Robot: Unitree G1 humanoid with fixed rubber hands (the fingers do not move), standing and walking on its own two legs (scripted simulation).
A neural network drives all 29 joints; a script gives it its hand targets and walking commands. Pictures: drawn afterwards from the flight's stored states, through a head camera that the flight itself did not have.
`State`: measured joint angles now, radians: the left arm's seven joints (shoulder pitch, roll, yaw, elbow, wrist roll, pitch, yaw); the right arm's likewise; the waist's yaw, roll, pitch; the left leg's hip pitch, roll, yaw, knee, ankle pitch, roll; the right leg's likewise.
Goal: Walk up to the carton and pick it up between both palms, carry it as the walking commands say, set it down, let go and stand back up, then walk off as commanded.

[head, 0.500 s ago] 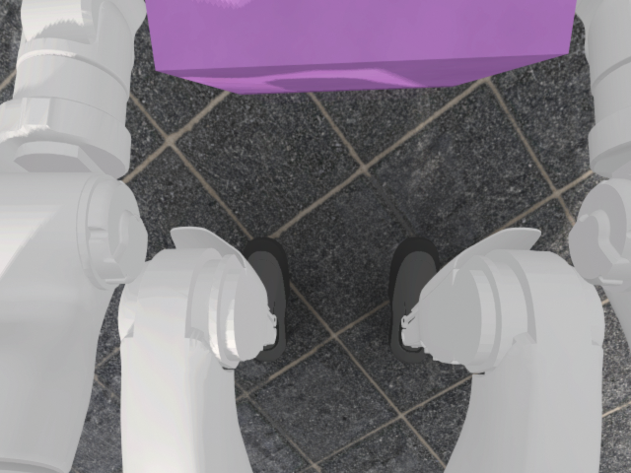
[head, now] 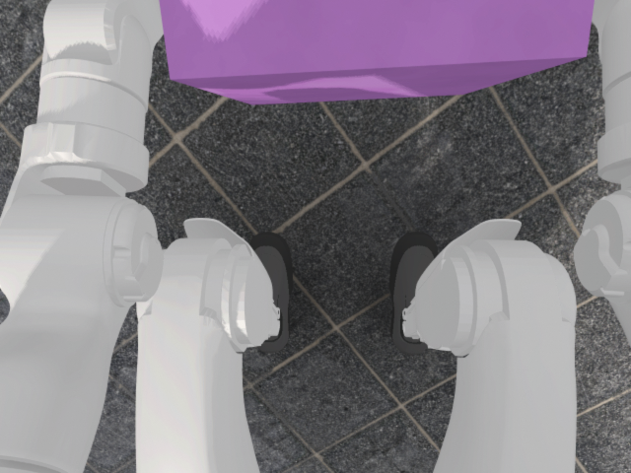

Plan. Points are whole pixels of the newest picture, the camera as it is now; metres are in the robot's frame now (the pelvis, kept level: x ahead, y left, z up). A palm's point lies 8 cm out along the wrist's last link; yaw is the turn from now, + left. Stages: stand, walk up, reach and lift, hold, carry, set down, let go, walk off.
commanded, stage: reach and lift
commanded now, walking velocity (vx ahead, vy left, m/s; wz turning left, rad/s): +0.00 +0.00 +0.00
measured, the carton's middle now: out of the picture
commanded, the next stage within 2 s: none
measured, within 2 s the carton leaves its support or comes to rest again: neither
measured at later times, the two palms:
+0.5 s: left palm out of the picture +0.56 +0.18 -0.10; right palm out of the picture +0.57 -0.20 -0.10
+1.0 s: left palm out of the picture +0.55 +0.18 -0.04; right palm out of the picture +0.55 -0.20 -0.04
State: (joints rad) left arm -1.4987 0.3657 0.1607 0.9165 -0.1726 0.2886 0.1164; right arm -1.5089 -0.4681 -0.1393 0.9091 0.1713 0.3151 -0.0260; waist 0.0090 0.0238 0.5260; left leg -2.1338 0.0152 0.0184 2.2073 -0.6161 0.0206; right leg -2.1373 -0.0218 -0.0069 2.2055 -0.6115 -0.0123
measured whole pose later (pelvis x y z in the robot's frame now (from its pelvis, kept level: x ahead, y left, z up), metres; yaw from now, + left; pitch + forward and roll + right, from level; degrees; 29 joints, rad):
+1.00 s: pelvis -0.02 +0.00 +0.08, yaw +0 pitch +30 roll +0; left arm -1.46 0.27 0.38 0.67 0.04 0.45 0.03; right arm -1.49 -0.38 -0.37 0.70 -0.02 0.45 0.06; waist 0.01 0.02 0.52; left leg -1.91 0.01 0.01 1.91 -0.52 0.01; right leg -1.92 -0.01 -0.01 1.90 -0.51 -0.01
